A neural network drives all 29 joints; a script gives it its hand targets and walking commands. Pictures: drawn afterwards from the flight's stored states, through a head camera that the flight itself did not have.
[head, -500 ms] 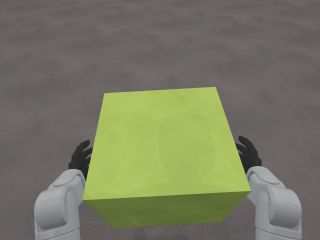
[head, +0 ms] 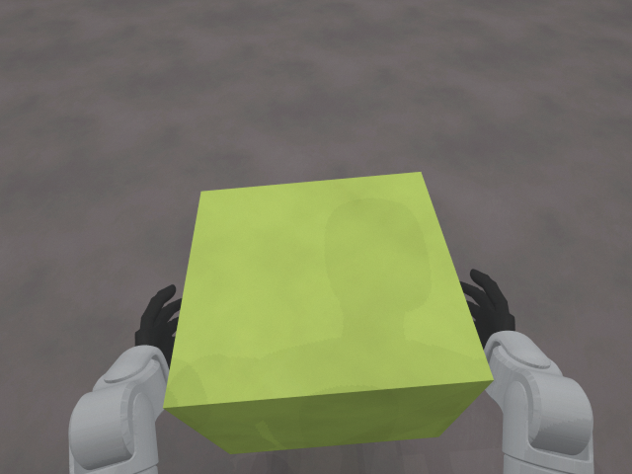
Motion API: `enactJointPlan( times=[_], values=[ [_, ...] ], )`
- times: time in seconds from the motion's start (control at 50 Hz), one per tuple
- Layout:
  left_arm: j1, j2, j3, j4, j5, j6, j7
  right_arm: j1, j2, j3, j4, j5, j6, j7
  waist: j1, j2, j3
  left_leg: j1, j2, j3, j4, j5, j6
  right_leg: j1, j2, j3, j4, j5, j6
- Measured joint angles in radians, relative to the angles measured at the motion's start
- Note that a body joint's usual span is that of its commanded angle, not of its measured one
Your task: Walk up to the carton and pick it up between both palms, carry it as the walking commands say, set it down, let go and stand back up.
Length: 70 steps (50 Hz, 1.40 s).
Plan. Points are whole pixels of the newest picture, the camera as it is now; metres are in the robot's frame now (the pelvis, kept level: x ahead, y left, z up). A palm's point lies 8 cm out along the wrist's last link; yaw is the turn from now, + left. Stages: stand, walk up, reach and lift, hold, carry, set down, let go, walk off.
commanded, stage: carry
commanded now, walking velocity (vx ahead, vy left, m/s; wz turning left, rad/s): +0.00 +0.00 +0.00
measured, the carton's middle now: (322, 317) +0.32 +0.00 -0.01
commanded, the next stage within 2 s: none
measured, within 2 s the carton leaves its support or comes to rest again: neither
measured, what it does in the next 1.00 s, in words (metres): walks ahead: left foot, then right foot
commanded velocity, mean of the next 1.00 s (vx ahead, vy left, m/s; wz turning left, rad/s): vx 0.13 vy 0.00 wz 0.00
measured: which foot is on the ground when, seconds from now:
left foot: up 0.00-0.06, down 0.08-0.32, up 0.34-0.72, down 0.74-0.98, up 1.00-1.00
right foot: down 0.00-0.10, up 0.12-0.30, down 0.32-0.80, up 0.82-0.94, down 0.96-1.00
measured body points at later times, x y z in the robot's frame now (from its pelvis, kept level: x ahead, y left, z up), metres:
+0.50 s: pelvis +0.34 -0.10 -0.01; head +0.42 -0.12 +0.44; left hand +0.63 +0.08 +0.01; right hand +0.61 -0.31 +0.02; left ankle +0.17 +0.03 -0.60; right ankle +0.36 -0.16 -0.70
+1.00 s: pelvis +0.61 -0.16 -0.02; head +0.67 -0.18 +0.42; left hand +0.87 +0.04 +0.01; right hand +0.87 -0.35 -0.01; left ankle +0.43 +0.00 -0.67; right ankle +0.62 -0.23 -0.71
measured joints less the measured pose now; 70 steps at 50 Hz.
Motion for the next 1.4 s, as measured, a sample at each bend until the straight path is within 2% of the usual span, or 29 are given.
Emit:
enactJointPlan(
  times=[0.08, 0.1, 0.14, 0.16, 0.2, 0.22, 0.26, 0.28, 0.3, 0.32, 0.34, 0.4, 0.5, 0.62, 0.74, 0.78, 0.82, 0.84, 0.9, 0.94, 0.98, 1.04, 1.1, 1.18, 1.26, 1.3, 1.34, 1.36, 1.4],
  values=[
    [-0.009, 0.002, 0.000, 0.000, 0.000, -0.015, -0.003, -0.002, 0.000, 0.000, 0.000, 0.000, -0.023, 0.003, 0.000, -0.012, -0.018, -0.001, -0.022, 0.036, -0.239, 0.093, 0.010, 0.094, 0.001, 0.001, 0.001, -0.051, 0.031],
    [-0.006, 0.006, 0.000, 0.001, 0.002, -0.016, -0.005, -0.002, 0.004, 0.000, 0.004, 0.000, -0.025, 0.003, 0.001, -0.020, -0.031, 0.012, -0.029, 0.050, -0.261, 0.038, 0.019, 0.085, -0.007, 0.003, 0.050, -0.057, 0.053],
    [-0.002, 0.016, 0.000, 0.001, 0.003, -0.018, -0.011, -0.013, 0.011, 0.000, 0.013, 0.000, -0.023, 0.002, -0.003, -0.010, -0.049, 0.051, -0.021, 0.066, -0.291, -0.013, 0.044, -0.045, -0.010, 0.011, 0.366, 0.010, 0.150],
    [-0.003, 0.019, 0.000, 0.001, 0.001, -0.018, -0.011, -0.015, 0.011, 0.000, 0.013, 0.000, -0.022, 0.001, -0.005, 0.010, -0.058, 0.061, -0.013, 0.070, -0.290, -0.066, 0.045, -0.145, 0.006, 0.035, 0.586, -0.095, 0.169],
    [-0.006, 0.023, 0.000, 0.000, -0.002, -0.013, -0.011, -0.014, 0.011, 0.002, 0.012, 0.000, -0.022, -0.001, -0.020, 0.053, -0.064, 0.074, -0.006, 0.073, -0.290, -0.117, 0.040, -0.354, 0.023, 0.104, 0.935, -0.363, 0.149],
    [-0.010, 0.025, 0.000, 0.000, -0.003, -0.011, -0.010, -0.015, 0.012, 0.002, 0.010, 0.000, -0.021, -0.002, -0.031, 0.078, -0.064, 0.075, -0.001, 0.068, -0.290, -0.134, 0.036, -0.466, 0.024, 0.143, 1.007, -0.383, 0.134],
    [-0.021, 0.026, 0.002, -0.002, -0.004, -0.006, -0.010, -0.014, 0.012, 0.002, 0.002, 0.000, -0.022, -0.004, -0.047, 0.120, -0.046, 0.092, 0.015, 0.054, -0.290, -0.160, 0.021, -0.661, -0.005, 0.197, 0.893, -0.347, 0.111],
    [-0.022, 0.027, 0.002, -0.003, -0.006, -0.006, -0.010, -0.009, 0.013, 0.004, -0.001, 0.000, -0.024, -0.005, -0.047, 0.124, -0.026, 0.122, 0.022, 0.054, -0.290, -0.167, 0.013, -0.706, -0.032, 0.203, 0.713, -0.287, 0.106],
    [-0.014, 0.027, 0.002, -0.003, -0.009, -0.005, -0.010, 0.003, 0.014, 0.009, -0.005, 0.000, -0.024, -0.007, -0.046, 0.118, -0.009, 0.156, 0.029, 0.053, -0.275, -0.163, 0.004, -0.701, -0.053, 0.203, 0.471, -0.124, 0.107],
    [0.000, 0.026, -0.003, -0.003, -0.013, -0.006, -0.011, 0.029, 0.013, 0.015, -0.016, 0.000, -0.025, -0.009, -0.038, 0.102, -0.003, 0.175, 0.032, 0.049, -0.214, -0.143, 0.000, -0.665, -0.064, 0.200, 0.273, 0.165, 0.113],
    [0.016, 0.016, -0.007, -0.001, -0.016, -0.011, -0.010, 0.050, 0.008, 0.017, -0.027, 0.001, -0.025, -0.009, -0.030, 0.096, 0.002, 0.181, 0.038, 0.030, -0.123, -0.124, -0.002, -0.638, -0.060, 0.185, 0.261, 0.406, 0.117],
    [0.043, -0.022, -0.007, 0.004, -0.005, -0.052, -0.009, 0.036, -0.022, 0.017, -0.030, 0.003, -0.017, -0.001, -0.028, 0.095, 0.062, 0.165, 0.014, -0.023, 0.129, -0.108, -0.004, -0.523, -0.026, 0.142, 0.332, 0.197, 0.098],
    [0.010, -0.030, -0.007, 0.038, 0.014, -0.091, -0.014, 0.030, -0.029, 0.010, 0.009, 0.003, -0.078, 0.013, -0.028, 0.060, 0.068, 0.053, -0.007, -0.025, 0.167, -0.028, -0.004, -0.321, -0.003, 0.064, 0.162, 0.161, 0.053],
    [0.002, -0.024, -0.008, 0.038, 0.023, -0.149, -0.023, 0.001, -0.029, 0.009, 0.028, 0.002, -0.136, 0.023, -0.011, -0.014, 0.060, 0.035, -0.012, -0.025, -0.097, 0.014, -0.002, -0.117, 0.014, 0.055, 0.008, 0.143, 0.021],
    [-0.007, -0.015, -0.012, 0.042, 0.046, -0.143, -0.025, -0.003, -0.027, 0.009, 0.076, 0.002, -0.171, 0.034, -0.011, -0.008, 0.017, 0.037, -0.013, -0.017, -0.301, 0.107, 0.004, -0.019, 0.024, 0.053, 0.006, 0.034, 0.015],
    [-0.002, -0.007, -0.012, 0.070, 0.062, -0.143, -0.031, -0.005, -0.020, 0.009, 0.127, 0.002, -0.185, 0.033, -0.012, -0.008, -0.020, 0.050, -0.013, -0.006, -0.313, 0.057, 0.028, -0.051, 0.019, 0.050, 0.078, 0.027, 0.057],
    [0.007, 0.006, -0.015, 0.075, 0.054, -0.134, -0.031, -0.006, -0.016, 0.014, 0.135, 0.002, -0.174, 0.028, -0.015, 0.013, -0.035, 0.058, -0.008, -0.001, -0.319, 0.014, 0.082, -0.172, 0.016, 0.043, 0.319, 0.058, 0.159],
    [0.014, 0.014, -0.018, 0.066, 0.040, -0.126, -0.026, -0.006, -0.016, 0.018, 0.119, 0.002, -0.157, 0.023, -0.016, 0.037, -0.038, 0.065, 0.002, -0.001, -0.319, -0.025, 0.091, -0.243, 0.017, 0.044, 0.456, -0.053, 0.176],
    [0.021, 0.038, -0.019, 0.029, 0.005, -0.087, -0.016, 0.007, -0.012, 0.038, 0.061, 0.002, -0.109, 0.005, -0.014, 0.083, -0.038, 0.083, 0.024, 0.002, -0.319, -0.106, 0.024, -0.444, -0.012, 0.079, 0.602, -0.282, 0.172],
    [0.027, 0.043, -0.018, 0.008, -0.008, -0.053, -0.013, 0.027, -0.005, 0.042, 0.028, 0.002, -0.079, -0.004, -0.013, 0.082, -0.038, 0.110, 0.028, 0.003, -0.319, -0.133, -0.002, -0.502, -0.051, 0.089, 0.383, -0.188, 0.160],
    [0.048, 0.035, -0.025, 0.007, -0.014, -0.033, -0.011, 0.068, -0.004, 0.044, 0.001, 0.002, -0.054, -0.011, -0.007, 0.089, -0.039, 0.136, 0.044, -0.009, -0.250, -0.122, -0.013, -0.455, -0.061, 0.061, 0.236, 0.200, 0.131],
    [0.083, 0.019, -0.030, 0.008, -0.006, -0.001, -0.007, 0.107, -0.004, 0.044, 0.000, 0.002, -0.022, -0.011, -0.005, 0.057, -0.031, 0.132, 0.022, -0.018, -0.005, -0.075, -0.013, -0.314, -0.051, 0.053, 0.220, 0.069, 0.073],
    [0.091, 0.015, -0.032, 0.007, -0.003, 0.013, -0.005, 0.115, -0.005, 0.043, -0.002, 0.002, -0.007, -0.011, -0.006, 0.015, -0.030, 0.122, 0.010, -0.019, 0.067, -0.019, -0.013, -0.157, -0.048, 0.034, 0.124, 0.041, 0.055],
    [0.025, 0.016, -0.017, 0.005, -0.002, 0.009, -0.003, 0.042, -0.005, 0.024, -0.002, 0.002, -0.006, -0.011, 0.002, 0.000, -0.028, 0.037, 0.010, -0.014, 0.010, 0.003, -0.013, -0.014, -0.027, 0.025, -0.026, 0.046, 0.047],
    [-0.037, 0.026, -0.014, 0.005, 0.004, 0.012, -0.002, -0.009, -0.006, 0.006, -0.003, 0.002, -0.012, -0.009, 0.003, 0.002, -0.032, 0.016, -0.002, 0.018, -0.243, 0.075, -0.011, 0.085, -0.019, 0.031, -0.071, 0.014, 0.051],
    [-0.044, 0.027, -0.013, 0.006, 0.009, 0.016, -0.005, -0.012, -0.005, 0.004, -0.001, 0.002, -0.014, -0.008, 0.003, 0.000, -0.051, 0.026, -0.013, 0.041, -0.347, 0.105, 0.017, 0.089, -0.023, 0.030, -0.010, -0.013, 0.071],
    [-0.040, 0.027, -0.001, 0.027, 0.028, 0.009, -0.019, -0.024, 0.005, 0.004, 0.044, -0.001, -0.027, -0.008, 0.000, -0.001, -0.072, 0.059, -0.012, 0.061, -0.352, 0.034, 0.049, -0.025, -0.029, 0.039, 0.270, 0.034, 0.146],
    [-0.039, 0.027, 0.001, 0.048, 0.033, 0.004, -0.023, -0.027, 0.006, 0.004, 0.071, -0.003, -0.035, -0.008, -0.001, 0.008, -0.079, 0.074, -0.009, 0.068, -0.352, -0.002, 0.058, -0.103, -0.021, 0.049, 0.448, -0.035, 0.163],
    [-0.032, 0.028, -0.003, 0.056, 0.033, 0.004, -0.025, -0.017, 0.007, 0.004, 0.077, -0.003, -0.037, -0.008, -0.006, 0.038, -0.080, 0.094, -0.001, 0.070, -0.352, -0.047, 0.063, -0.278, -0.005, 0.066, 0.735, -0.226, 0.149]
  ],
)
